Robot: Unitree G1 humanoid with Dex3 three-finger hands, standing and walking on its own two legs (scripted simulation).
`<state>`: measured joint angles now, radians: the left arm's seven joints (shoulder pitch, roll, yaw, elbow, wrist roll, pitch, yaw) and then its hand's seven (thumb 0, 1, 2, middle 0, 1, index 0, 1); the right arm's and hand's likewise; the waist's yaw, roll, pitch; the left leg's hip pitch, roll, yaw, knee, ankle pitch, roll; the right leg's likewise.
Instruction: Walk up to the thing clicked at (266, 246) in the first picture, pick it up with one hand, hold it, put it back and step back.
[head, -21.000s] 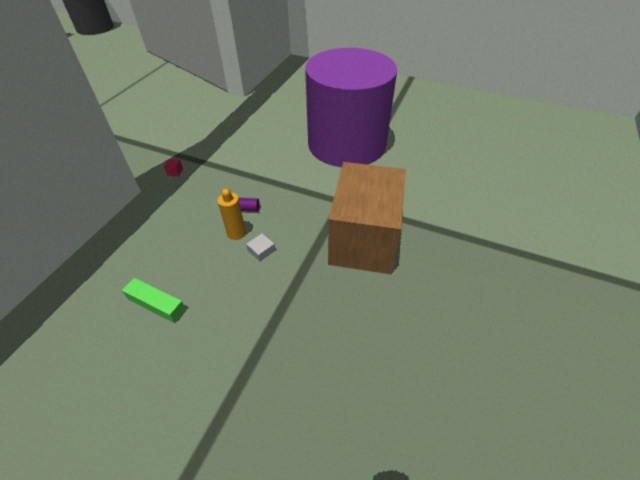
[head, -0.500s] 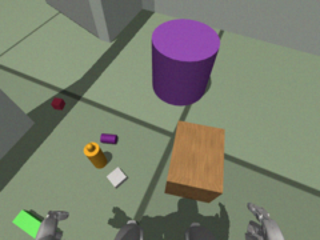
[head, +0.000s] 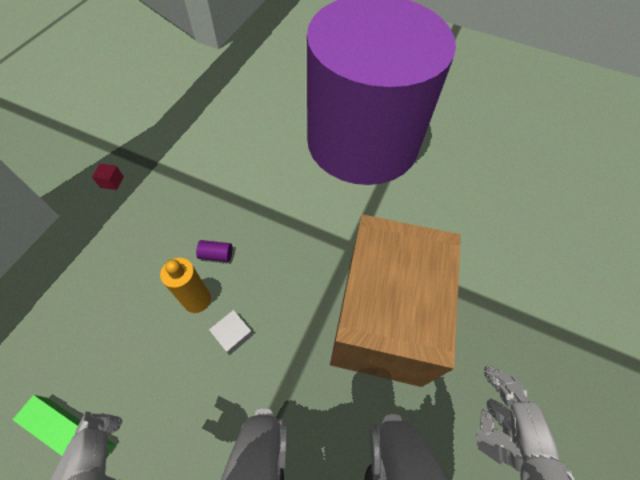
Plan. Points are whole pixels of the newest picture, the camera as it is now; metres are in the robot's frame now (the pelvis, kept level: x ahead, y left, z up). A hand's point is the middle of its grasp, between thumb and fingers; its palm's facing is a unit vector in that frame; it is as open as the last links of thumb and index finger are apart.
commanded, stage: rise first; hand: left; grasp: from above
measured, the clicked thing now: (231, 332) +0.46 +0.25 -0.64
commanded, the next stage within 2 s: approach in 1.70 s
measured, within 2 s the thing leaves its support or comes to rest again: neither
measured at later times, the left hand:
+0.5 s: hand (172, 381) +0.28 +0.29 -0.34, palm faces -0.27 -0.27 -0.92, open 13.6 cm
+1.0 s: hand (194, 357) +0.35 +0.29 -0.45, palm faces -0.29 -0.28 -0.91, open 11.9 cm
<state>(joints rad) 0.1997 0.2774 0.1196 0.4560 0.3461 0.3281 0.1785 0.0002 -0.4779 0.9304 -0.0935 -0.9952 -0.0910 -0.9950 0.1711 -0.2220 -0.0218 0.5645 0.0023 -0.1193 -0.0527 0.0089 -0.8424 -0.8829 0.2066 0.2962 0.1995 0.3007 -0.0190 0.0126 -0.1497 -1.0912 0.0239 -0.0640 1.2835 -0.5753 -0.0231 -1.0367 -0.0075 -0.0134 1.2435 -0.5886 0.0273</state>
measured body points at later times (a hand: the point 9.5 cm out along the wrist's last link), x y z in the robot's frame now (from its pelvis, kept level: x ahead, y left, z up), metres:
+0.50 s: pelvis -0.07 -0.01 -0.19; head +0.13 +0.00 +0.21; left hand +0.30 +0.30 -0.29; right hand +0.07 -0.28 -0.33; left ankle +0.01 +0.13 -0.62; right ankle +0.00 -0.14 -0.62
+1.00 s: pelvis -0.08 +0.00 -0.29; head +0.14 +0.03 +0.10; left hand +0.37 +0.30 -0.40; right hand -0.04 -0.27 -0.41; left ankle +0.01 +0.13 -0.62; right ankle +0.00 -0.14 -0.62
